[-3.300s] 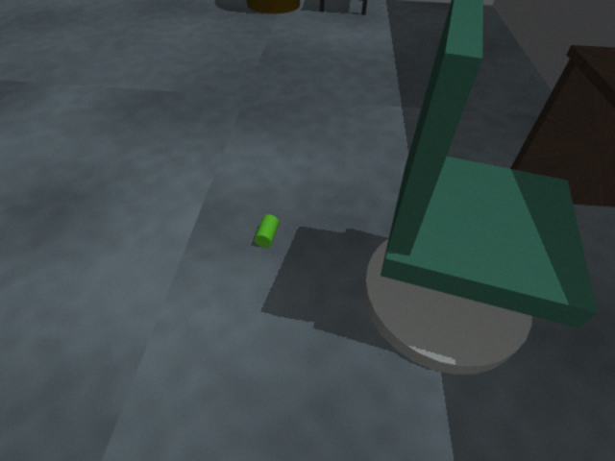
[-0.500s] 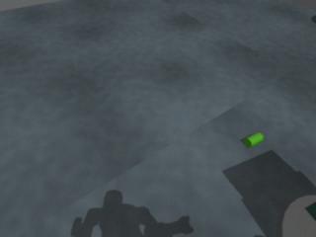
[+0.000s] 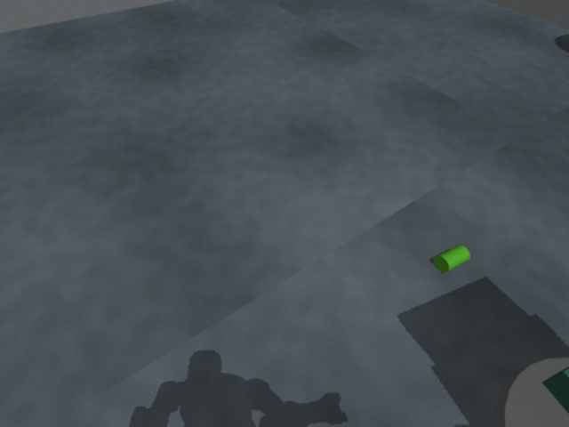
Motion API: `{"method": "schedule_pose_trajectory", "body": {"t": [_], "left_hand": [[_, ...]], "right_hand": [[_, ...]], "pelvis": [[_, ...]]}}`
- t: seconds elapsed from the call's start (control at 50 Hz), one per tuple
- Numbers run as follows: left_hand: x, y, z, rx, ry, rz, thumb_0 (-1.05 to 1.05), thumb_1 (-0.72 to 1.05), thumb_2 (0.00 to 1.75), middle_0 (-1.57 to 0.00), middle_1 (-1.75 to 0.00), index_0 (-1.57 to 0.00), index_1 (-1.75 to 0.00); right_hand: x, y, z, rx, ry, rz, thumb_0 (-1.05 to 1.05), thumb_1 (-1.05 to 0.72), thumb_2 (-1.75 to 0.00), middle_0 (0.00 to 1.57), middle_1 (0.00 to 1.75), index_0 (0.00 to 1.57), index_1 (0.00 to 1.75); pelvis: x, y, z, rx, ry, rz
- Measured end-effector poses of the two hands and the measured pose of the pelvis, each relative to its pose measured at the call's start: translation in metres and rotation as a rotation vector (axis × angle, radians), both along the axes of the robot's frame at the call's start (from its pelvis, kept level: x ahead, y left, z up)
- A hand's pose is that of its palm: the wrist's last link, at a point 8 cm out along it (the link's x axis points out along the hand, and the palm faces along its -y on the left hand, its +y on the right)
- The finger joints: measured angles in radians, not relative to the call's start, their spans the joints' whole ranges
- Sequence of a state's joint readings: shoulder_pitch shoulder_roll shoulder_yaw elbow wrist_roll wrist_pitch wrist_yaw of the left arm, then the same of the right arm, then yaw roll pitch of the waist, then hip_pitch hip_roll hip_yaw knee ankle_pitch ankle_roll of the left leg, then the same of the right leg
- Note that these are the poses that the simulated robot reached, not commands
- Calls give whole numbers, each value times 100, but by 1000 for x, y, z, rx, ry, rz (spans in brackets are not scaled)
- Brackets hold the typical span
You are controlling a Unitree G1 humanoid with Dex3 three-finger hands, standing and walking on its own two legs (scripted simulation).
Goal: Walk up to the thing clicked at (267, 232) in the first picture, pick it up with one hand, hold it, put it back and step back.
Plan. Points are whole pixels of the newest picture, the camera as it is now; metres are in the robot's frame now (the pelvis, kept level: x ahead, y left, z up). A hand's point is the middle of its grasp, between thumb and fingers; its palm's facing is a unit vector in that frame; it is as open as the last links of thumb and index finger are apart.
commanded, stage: stand
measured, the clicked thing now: (452, 258) +0.89 -0.74 -0.74
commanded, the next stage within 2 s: none
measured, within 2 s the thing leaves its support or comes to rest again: neither
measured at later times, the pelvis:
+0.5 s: pelvis +0.01 -0.01 +0.00, yaw -2 degrees
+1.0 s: pelvis +0.01 -0.01 +0.00, yaw -2 degrees
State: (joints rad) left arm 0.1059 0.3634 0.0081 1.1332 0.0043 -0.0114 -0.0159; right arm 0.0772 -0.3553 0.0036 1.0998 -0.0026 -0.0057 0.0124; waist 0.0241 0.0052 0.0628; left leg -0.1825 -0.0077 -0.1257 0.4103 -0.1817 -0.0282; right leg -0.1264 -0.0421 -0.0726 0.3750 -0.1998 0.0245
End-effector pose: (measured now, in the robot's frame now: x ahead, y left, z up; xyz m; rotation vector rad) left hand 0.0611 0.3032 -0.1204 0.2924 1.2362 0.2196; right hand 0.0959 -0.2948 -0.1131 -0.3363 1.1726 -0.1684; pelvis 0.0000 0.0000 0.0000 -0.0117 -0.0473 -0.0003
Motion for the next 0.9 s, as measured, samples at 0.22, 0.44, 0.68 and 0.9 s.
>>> {"method": "schedule_pose_trajectory", "body": {"t": [0.22,0.44,0.68,0.9], "left_hand": [[11,-5,2,1,9,-25,1,91,89,-21,-29,-21,-30],[25,-6,6,14,-4,-41,1,91,89,-21,-29,-21,-30],[30,-12,8,11,-18,-48,1,91,89,-21,-29,-21,-30],[23,-16,7,11,5,-44,1,91,89,-21,-29,-21,-30]], "right_hand": [[-18,-2,-3,8,50,-42,0,-91,-89,20,30,20,30],[-25,-7,-6,11,70,-67,0,-91,-89,20,30,20,30],[-23,-12,-5,11,54,-65,0,-91,-89,20,30,20,30],[-26,-15,-7,11,70,-64,0,-91,-89,20,30,20,30]], "pelvis": [[4,-1,2,8,5,-19],[9,-4,3,11,5,-27],[9,-8,3,12,5,-31],[10,-12,3,10,7,-32]]}}
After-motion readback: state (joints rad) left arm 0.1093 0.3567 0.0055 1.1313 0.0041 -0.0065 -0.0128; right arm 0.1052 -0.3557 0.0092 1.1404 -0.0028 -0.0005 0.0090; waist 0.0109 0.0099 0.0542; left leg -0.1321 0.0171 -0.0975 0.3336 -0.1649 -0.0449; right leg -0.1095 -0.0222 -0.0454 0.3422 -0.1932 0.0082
